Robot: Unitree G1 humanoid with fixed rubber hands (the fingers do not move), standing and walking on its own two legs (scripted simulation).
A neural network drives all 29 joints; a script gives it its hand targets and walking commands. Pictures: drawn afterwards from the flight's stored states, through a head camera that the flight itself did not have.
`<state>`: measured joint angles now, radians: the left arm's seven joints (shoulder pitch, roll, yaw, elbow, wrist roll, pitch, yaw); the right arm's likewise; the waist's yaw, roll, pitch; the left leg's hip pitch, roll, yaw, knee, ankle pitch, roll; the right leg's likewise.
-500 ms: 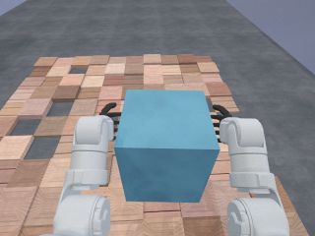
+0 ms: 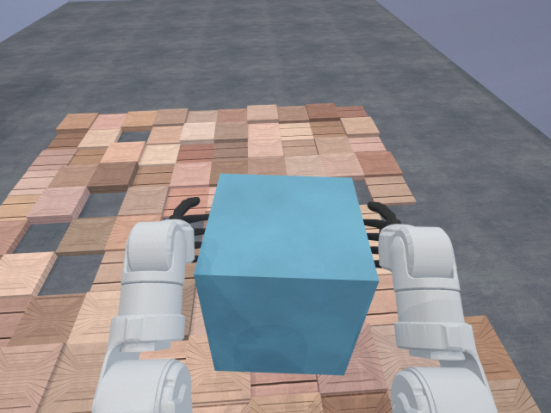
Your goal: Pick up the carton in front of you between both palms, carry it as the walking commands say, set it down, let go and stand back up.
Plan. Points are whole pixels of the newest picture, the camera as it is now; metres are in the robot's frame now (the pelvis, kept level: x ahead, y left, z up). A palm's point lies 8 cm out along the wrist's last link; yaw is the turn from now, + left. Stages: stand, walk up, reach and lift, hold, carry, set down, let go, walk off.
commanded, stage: carry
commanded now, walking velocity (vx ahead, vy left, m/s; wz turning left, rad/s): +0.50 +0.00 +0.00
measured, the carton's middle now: (282, 275) +0.33 +0.01 +0.03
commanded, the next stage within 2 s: none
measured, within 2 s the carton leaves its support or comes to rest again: neither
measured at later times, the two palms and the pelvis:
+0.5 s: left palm (198, 173) +0.52 +0.17 +0.10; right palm (358, 170) +0.52 -0.13 +0.10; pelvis +0.20 +0.01 -0.02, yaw +0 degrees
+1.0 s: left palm (229, 101) +0.83 +0.15 +0.09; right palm (346, 104) +0.82 -0.15 +0.09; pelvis +0.49 +0.00 -0.01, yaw +0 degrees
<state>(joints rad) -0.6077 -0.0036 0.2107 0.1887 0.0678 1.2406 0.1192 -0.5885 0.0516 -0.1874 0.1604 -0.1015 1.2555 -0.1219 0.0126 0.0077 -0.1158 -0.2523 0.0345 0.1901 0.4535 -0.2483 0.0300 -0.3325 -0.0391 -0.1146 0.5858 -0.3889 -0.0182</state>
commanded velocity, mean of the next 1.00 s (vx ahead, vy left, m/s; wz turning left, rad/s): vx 0.50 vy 0.00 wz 0.00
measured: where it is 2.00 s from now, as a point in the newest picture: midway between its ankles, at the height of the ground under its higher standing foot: (285, 235)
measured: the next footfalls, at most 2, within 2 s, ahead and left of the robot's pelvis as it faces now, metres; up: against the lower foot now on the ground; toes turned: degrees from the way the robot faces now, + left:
left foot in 0.48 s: +0.37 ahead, +0.10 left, +0.01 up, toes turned +9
right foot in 1.04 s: +0.68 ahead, -0.10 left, -0.01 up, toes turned -9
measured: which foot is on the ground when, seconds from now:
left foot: down 0.00-0.10, up 0.12-0.46, down 0.48-1.00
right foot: down 0.00-0.50, up 0.52-1.00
